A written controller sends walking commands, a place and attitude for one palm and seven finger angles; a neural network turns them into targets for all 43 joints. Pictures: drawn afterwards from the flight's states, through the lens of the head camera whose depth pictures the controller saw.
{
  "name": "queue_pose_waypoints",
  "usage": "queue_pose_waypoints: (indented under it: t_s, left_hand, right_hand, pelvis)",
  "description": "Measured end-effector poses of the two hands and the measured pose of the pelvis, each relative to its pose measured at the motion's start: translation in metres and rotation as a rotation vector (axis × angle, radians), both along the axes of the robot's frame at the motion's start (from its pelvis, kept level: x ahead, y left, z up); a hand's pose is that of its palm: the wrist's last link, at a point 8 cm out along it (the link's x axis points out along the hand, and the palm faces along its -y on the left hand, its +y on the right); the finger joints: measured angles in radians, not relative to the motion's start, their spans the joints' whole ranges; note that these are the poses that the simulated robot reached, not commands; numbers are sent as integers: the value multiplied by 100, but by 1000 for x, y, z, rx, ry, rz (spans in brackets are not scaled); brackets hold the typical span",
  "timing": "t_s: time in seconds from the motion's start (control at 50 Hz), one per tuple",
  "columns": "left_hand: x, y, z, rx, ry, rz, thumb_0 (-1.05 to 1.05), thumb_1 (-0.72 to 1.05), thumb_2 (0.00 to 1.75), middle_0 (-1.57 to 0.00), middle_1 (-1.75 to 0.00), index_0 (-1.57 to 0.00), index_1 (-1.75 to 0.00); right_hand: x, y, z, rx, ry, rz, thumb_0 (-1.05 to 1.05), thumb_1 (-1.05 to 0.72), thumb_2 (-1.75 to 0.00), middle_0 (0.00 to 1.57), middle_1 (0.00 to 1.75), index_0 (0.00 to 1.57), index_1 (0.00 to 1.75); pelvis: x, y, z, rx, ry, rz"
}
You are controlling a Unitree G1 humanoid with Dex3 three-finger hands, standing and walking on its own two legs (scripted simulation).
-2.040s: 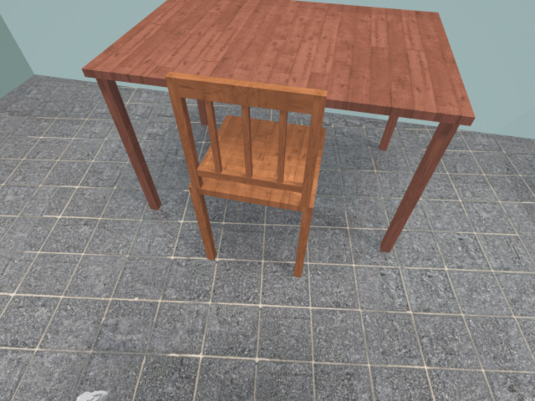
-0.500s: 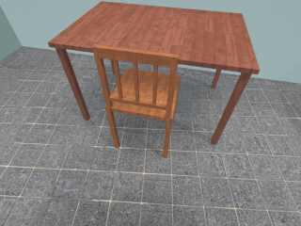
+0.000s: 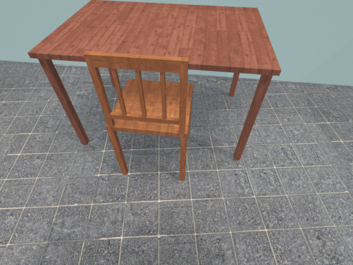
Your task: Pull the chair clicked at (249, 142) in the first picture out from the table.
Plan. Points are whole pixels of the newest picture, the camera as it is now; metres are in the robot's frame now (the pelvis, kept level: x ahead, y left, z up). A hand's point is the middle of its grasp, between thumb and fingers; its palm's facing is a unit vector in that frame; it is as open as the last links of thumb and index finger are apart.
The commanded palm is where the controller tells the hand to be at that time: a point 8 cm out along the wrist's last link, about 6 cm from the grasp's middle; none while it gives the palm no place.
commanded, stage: take the last steps up to it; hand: left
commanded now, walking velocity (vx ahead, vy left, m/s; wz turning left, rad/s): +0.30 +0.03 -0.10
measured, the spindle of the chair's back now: (141, 94) +0.78 +0.19 -0.10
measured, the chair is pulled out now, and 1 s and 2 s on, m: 0.00 0.00 0.00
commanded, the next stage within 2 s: come to a stop and stand still in 0.86 s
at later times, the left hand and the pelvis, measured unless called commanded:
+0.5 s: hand out of the picture +0.13 +0.19 -0.17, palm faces -0.08 -0.98 -0.18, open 7.4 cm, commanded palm none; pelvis +0.09 +0.01 +0.00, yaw -4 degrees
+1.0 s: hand (115, 228) +0.26 +0.20 -0.19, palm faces -0.01 -0.99 -0.16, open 7.3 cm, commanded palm none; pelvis +0.25 +0.02 -0.01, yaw -4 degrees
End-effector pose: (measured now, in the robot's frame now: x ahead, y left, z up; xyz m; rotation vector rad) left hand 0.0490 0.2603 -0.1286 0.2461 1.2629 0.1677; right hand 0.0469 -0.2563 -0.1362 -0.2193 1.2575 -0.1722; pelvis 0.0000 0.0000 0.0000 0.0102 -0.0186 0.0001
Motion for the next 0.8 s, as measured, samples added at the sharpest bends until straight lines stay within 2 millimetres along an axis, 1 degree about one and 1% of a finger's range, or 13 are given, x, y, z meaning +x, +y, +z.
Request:
queue_pose_waypoints:
  t_s: [0.08,0.2,0.28,0.34,0.38,0.42,0.5,0.56,0.6,0.62,0.66,0.72,0.8]
  left_hand:
    - [-3,-13,-6,-38,5,-11,0,91,90,-20,-30,-20,-29]
    - [-15,-22,-16,-86,34,28,0,91,89,-20,-30,-20,-29]
    - [-26,-17,-26,-108,96,59,0,91,89,-20,-30,-20,-29]
    - [-23,-13,-29,-106,164,43,0,91,89,-20,-30,-20,-29]
    - [-9,-11,-25,-100,184,17,1,91,90,-20,-30,-20,-29]
    - [16,-11,-20,-98,168,-5,1,91,90,-20,-30,-20,-29]
    - [83,-20,-12,-94,76,-50,1,91,90,-20,-30,-20,-29]
    - [136,-30,-13,-83,-19,-79,1,92,90,-20,-30,-20,-29]
    - [164,-36,-18,-72,-97,-77,1,91,90,-20,-30,-20,-29]
    - [173,-38,-18,-71,-122,-65,1,91,90,-20,-30,-20,-29]
    - [182,-42,-16,-71,-136,-46,0,91,90,-20,-30,-20,-29]
    - [184,-45,-14,-74,-97,-29,0,92,90,-20,-30,-20,-29]
    - [182,-36,-14,-79,-25,-14,0,94,89,-20,-30,-20,-29]
  right_hand:
    - [-27,11,-7,33,52,-30,1,-91,-89,20,30,20,30]
    - [-61,25,-13,52,154,-69,1,-91,-89,20,30,20,30]
    - [-72,39,-14,45,194,-105,1,-91,-89,20,30,20,30]
    - [-76,51,-13,47,195,-151,1,-91,-89,20,30,20,30]
    - [-81,60,-9,59,210,-183,1,-91,-89,20,30,20,30]
    - [-87,69,-4,79,247,-203,1,-91,-89,20,30,20,30]
    - [-91,79,1,125,340,-226,0,-91,-89,20,30,20,30]
    - [-86,77,-4,152,401,-239,1,-90,-89,20,30,21,30]
    - [-75,70,-13,165,426,-235,1,-90,-89,20,30,21,30]
    - [-64,65,-16,163,427,-227,1,-90,-89,20,30,21,30]
    - [-33,53,-19,146,391,-208,1,-90,-89,20,30,21,30]
    - [32,36,-17,108,261,-182,1,-91,-89,20,30,20,30]
    - [123,25,-5,74,61,-142,1,-91,-89,19,30,20,30]
  pelvis:
    - [1,1,-2,-1,-2,-8]
    - [16,7,-6,-10,7,-9]
    - [33,18,-11,-14,5,-16]
    - [47,23,-12,-1,7,-45]
    - [57,22,-8,2,7,-58]
    - [67,20,-4,-1,10,-66]
    - [90,12,-1,-10,16,-76]
    - [111,1,-8,-11,9,-74]
    - [124,-7,-18,-2,5,-57]
    - [129,-9,-19,-10,0,-50]
    - [141,-10,-17,-24,-4,-43]
    - [158,-10,-9,-32,4,-42]
    - [184,-5,-2,-32,15,-50]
